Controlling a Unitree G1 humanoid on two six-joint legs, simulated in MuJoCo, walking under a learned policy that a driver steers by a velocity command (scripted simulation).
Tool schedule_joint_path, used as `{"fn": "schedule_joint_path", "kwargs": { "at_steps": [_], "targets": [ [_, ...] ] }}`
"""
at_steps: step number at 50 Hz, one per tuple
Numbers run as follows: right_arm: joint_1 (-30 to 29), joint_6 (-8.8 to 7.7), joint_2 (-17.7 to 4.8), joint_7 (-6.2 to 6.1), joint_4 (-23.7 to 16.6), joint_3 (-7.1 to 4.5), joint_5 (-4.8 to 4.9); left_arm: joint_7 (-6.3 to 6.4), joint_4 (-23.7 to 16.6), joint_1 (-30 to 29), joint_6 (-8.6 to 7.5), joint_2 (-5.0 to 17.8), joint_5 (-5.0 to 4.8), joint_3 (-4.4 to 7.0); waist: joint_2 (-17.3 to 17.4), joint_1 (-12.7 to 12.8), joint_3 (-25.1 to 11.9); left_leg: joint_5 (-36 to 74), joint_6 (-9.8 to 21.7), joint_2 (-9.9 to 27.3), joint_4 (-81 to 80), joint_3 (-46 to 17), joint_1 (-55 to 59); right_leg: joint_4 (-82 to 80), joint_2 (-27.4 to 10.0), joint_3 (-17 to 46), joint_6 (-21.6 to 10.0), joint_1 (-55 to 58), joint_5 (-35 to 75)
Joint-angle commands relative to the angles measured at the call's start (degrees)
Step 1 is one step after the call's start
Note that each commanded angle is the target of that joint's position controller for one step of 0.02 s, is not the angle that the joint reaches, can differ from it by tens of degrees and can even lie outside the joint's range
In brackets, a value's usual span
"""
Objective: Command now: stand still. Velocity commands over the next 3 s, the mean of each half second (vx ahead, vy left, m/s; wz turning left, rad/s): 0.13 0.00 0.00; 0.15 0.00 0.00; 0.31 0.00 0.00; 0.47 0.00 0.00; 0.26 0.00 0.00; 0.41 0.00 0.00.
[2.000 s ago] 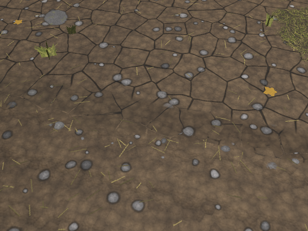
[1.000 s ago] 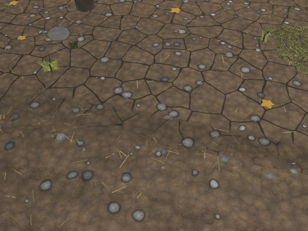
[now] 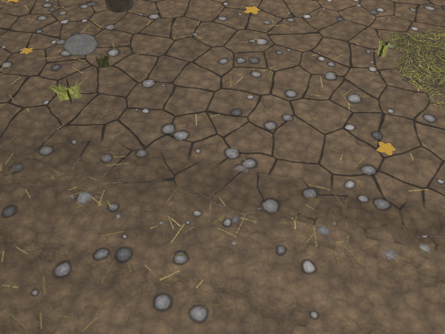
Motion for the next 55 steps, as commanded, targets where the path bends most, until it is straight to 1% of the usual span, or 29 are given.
{"fn": "schedule_joint_path", "kwargs": {
  "at_steps": [1, 10, 11, 14, 16, 19, 20, 23, 24, 25, 26, 27, 28, 30, 33, 35, 38, 41, 42, 43, 44, 45, 46, 47, 48, 50, 52, 53, 55],
  "targets": [
    [4.76, -0.14, -3.77, -0.12, -0.09, -0.52, 0.0, 0.12, -0.03, 5.14, -0.14, 3.7, 0.0, 0.51, -0.02, 0.0, 3.74, 5.49, 1.29, 5.35, -3.78, -5.31, 0.18, -4.64, -5.38, 4.91, -1.55, -3.88, 5.98],
    [4.99, -0.14, -3.59, -0.16, -0.02, -0.56, 0.01, 0.15, 0.08, 5.33, -0.17, 3.54, 0.0, 0.54, -0.03, 0.0, 3.88, 5.9, 1.26, 5.37, -3.64, -5.21, 0.39, -4.61, -5.38, 4.89, -1.57, -3.6, 6.44],
    [5.38, -0.09, -3.37, -0.13, 0.12, -0.5, -0.05, 0.13, 0.24, 5.81, -0.14, 3.36, 0.08, 0.5, -0.04, 0.03, 2.71, 1.93, 1.34, 4.85, -3.95, -4.98, 0.82, -5.1, -4.89, 4.73, -1.69, -3.19, 2.4],
    [5.16, 0.54, -4.92, 0.19, -0.95, -1.43, -0.32, -0.1, -0.63, 5.95, 0.56, 5.61, 0.33, 1.67, -1.23, 0.21, 5.34, -19.43, 3.18, 1.67, -0.61, -3.56, -3.62, -4.12, -2.96, 5.38, -4.05, -6.8, -20.22],
    [4.0, 0.58, -4.09, 0.67, -2.58, -1.47, -0.64, -0.4, -1.38, 7.24, 0.78, 5.83, 0.37, 2.05, -2.41, 1.06, 10.02, -25.91, 4.05, 1.09, 2.21, -3.93, -9.95, -5.57, -4.85, 9.49, -6.18, -8.98, -29.69],
    [-0.37, -1.05, -1.51, 1.62, -6.04, -1.03, -1.67, -0.4, -0.34, 12.37, 0.22, 9.15, 0.44, 3.62, -9.38, 3.44, 10.4, -13.2, 3.1, -0.98, 14.69, 2.39, -18.54, -13.48, -14.8, 23.7, -11.53, -1.17, -32.88],
    [-2.01, -1.75, -2.62, 1.95, -7.27, -1.29, -1.84, -0.53, -0.5, 12.17, 0.0, 9.38, 0.5, 3.95, -8.76, 3.63, 10.57, -11.67, 3.3, 0.41, 16.78, 2.0, -18.57, -14.87, -16.87, 25.9, -12.8, -2.11, -31.11],
    [3.3, -3.44, -2.36, 2.83, -7.36, -1.72, -0.79, -0.93, -2.39, 6.07, -0.77, 9.59, 0.23, 4.32, -7.17, -1.43, 10.24, -11.6, 4.53, 0.41, 8.32, 2.37, -6.44, -11.28, -14.2, 19.9, -11.21, -9.77, -25.13],
    [9.71, -3.82, -1.99, 2.71, -5.04, -1.98, -0.24, -1.04, -3.53, 2.65, -1.06, 8.71, -0.09, 4.23, -5.16, -4.57, 9.56, -8.98, 4.67, -1.29, 3.01, 2.79, 4.84, -7.21, -10.54, 15.03, -9.29, -16.36, -21.88],
    [16.79, -4.23, -4.24, 2.16, -2.94, -2.83, -0.41, -1.24, -5.19, -0.63, -1.8, 6.77, -0.01, 3.75, 0.81, -7.58, 8.41, -10.59, 5.2, 3.18, -2.43, -4.64, 15.66, 2.72, -5.96, 8.6, -6.91, -24.32, -16.3],
    [24.18, -4.32, -10.6, 1.57, -1.47, -4.61, -0.51, -1.68, -7.65, -2.5, -2.66, 2.55, -0.17, 2.57, 16.19, -9.7, 5.99, -19.68, 8.62, 15.81, -12.79, -26.21, 21.69, 22.48, 2.23, -2.79, -3.6, -32.54, -12.41],
    [24.88, -3.58, -11.04, 1.42, -0.68, -4.71, -0.49, -1.89, -8.07, -2.05, -2.87, 5.99, 1.72, 3.34, 13.41, -7.49, 7.86, -5.35, 11.32, 22.09, -12.58, -32.84, 18.75, 33.31, 1.03, -2.36, -3.73, -35.37, -16.87],
    [19.54, -3.55, -8.33, 1.33, -2.32, -3.79, -0.87, -2.05, -7.14, -0.73, -2.9, 5.31, 2.09, 3.35, 5.35, -3.84, 8.81, 8.78, 11.65, 20.92, -9.96, -27.06, 15.16, 38.11, -1.6, -0.18, -3.83, -33.92, -14.19],
    [12.68, -4.03, -6.44, 1.22, -4.53, -2.78, -1.08, -2.34, -6.0, 0.77, -2.96, 3.0, 1.12, 2.9, 1.53, -0.46, 6.18, 27.53, 10.41, 16.98, -8.72, -16.0, 11.95, 38.19, -3.22, -0.02, -2.76, -29.17, -8.61],
    [11.63, -4.46, -4.33, 0.5, -3.88, -1.23, -0.73, -2.53, -6.01, 0.23, -1.73, 3.42, 0.75, 3.15, 4.78, 1.16, 3.33, 45.73, 7.67, 11.91, -6.25, -5.9, 11.62, 33.14, -1.52, -2.71, -1.51, -25.13, -3.11],
    [11.97, -4.42, -3.99, -0.04, -3.18, -0.37, -0.74, -2.27, -6.7, -2.42, -1.08, 2.65, 0.15, 2.68, 6.35, 1.35, 3.14, 50.57, 6.57, 10.25, -5.0, -2.46, 10.1, 26.11, -0.31, -3.98, -1.37, -22.28, -0.18],
    [12.56, -4.0, -5.19, -0.46, -2.47, -0.04, -0.83, -1.48, -7.64, -6.32, -0.85, 2.87, -0.21, 2.04, 8.56, 0.38, 2.79, 53.23, 6.17, 9.46, -2.15, -0.88, 7.82, 16.08, 1.96, -6.25, -2.23, -16.19, 2.51],
    [11.56, -3.85, -5.86, -0.34, -2.14, -0.05, -0.15, -1.03, -5.93, -2.49, -1.26, 4.23, -0.15, 2.22, 8.13, 2.42, 1.02, 52.93, 6.1, 10.4, 3.71, -1.89, 6.19, 9.93, 2.66, -6.22, -4.36, -7.34, 7.05],
    [10.57, -3.85, -6.37, -0.12, -2.13, -0.21, 0.15, -0.9, -4.77, 0.8, -1.77, 4.68, 0.08, 2.39, 6.06, 4.65, 0.11, 49.51, 5.04, 9.5, 8.14, -1.38, 4.67, 4.2, 1.92, -5.37, -4.96, -1.69, 14.05],
    [11.46, -4.08, -6.24, 0.09, -2.44, -0.19, 0.27, -0.77, -3.71, 5.17, -2.52, 7.81, 0.76, 3.14, 3.15, 5.65, -3.16, 36.02, 3.42, 7.62, 14.15, -1.03, 0.09, 3.62, -3.88, 0.37, -6.06, 7.22, 30.54],
    [15.87, -3.62, -3.81, -0.12, -2.6, 0.16, 1.25, -0.81, -3.2, 9.52, -2.81, 11.25, 1.58, 3.81, -4.18, 4.82, -9.36, 4.85, 1.91, 2.24, 26.67, 1.65, -5.54, 6.05, -16.48, 12.05, -12.35, 15.81, 55.24],
    [18.37, -1.98, -1.74, -0.19, -1.2, 0.0, 2.09, -0.85, -3.2, 8.7, -2.53, 8.98, 0.44, 2.97, -8.65, 4.11, -13.43, -24.11, 1.36, -1.91, 35.77, 0.26, -5.42, 2.61, -23.66, 20.22, -20.14, 12.86, 59.15],
    [15.19, -0.85, -2.49, -0.2, -1.7, -0.4, 0.17, -0.92, -3.99, 3.97, -2.25, 7.83, -0.59, 2.54, -6.02, 2.37, -7.84, -26.7, 1.18, -0.26, 38.24, -2.52, -6.81, -1.17, -22.02, 19.57, -19.88, 5.02, 43.31],
    [11.39, -0.48, -2.04, 0.09, -2.57, -0.44, -1.21, -0.72, -5.01, -0.82, -1.92, 6.6, -0.49, 2.09, -4.52, 1.43, -1.98, -24.75, 0.98, 0.49, 37.04, -3.09, -7.96, -4.66, -19.41, 17.19, -17.73, -1.5, 31.63],
    [9.51, -0.18, -1.49, 0.38, -2.82, -0.46, -1.42, -0.41, -5.55, -3.57, -1.62, 5.34, 0.06, 1.49, -3.37, 0.0, 0.82, -21.63, 0.72, 1.53, 33.1, -3.47, -6.87, -7.25, -16.93, 14.15, -15.2, -6.02, 25.26],
    [10.51, 0.69, -0.07, 0.45, -2.05, -0.11, -0.95, 0.17, -5.38, -5.08, -1.25, 4.56, 0.68, 0.92, -4.73, -2.21, 1.91, -18.34, -0.12, 1.74, 23.14, -2.12, -2.75, -8.86, -12.51, 8.5, -11.28, -9.66, 20.09],
    [11.35, 0.84, -0.81, 0.36, -1.4, -0.27, -0.85, -0.21, -4.37, -1.28, -0.97, 7.63, 0.63, 2.07, -4.98, -1.13, -0.75, -17.63, 0.12, -0.16, 19.6, 0.57, -2.41, -10.79, -11.56, 9.89, -11.07, -6.8, 2.24],
    [10.62, 0.73, -1.71, 0.56, -1.88, -0.53, -1.14, -0.48, -4.24, -0.2, -0.53, 9.74, 0.15, 2.98, -5.55, -0.77, -0.64, -17.09, 0.68, -0.56, 19.87, 1.59, -3.35, -12.87, -12.16, 11.9, -11.39, -6.99, -9.22],
    [7.98, 0.37, -2.22, 1.26, -3.39, -0.83, -1.72, -0.98, -4.6, -0.47, 0.22, 10.48, -0.25, 3.73, -5.91, -0.96, 1.93, -15.56, 1.89, -0.07, 19.26, 2.4, -3.61, -16.53, -13.72, 14.45, -11.27, -11.13, -21.34]
  ]
}}
Next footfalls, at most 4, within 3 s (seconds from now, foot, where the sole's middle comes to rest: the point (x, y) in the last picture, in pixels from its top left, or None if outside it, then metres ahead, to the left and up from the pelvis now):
0.86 right None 0.29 -0.04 -0.78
1.22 left None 0.25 0.13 -0.78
1.68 right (259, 318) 0.57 -0.08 -0.78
2.20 left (212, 232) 0.88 0.07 -0.78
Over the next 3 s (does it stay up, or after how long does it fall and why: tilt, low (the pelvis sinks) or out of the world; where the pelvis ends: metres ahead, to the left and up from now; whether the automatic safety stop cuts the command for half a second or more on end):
stays up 0.92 -0.02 0.00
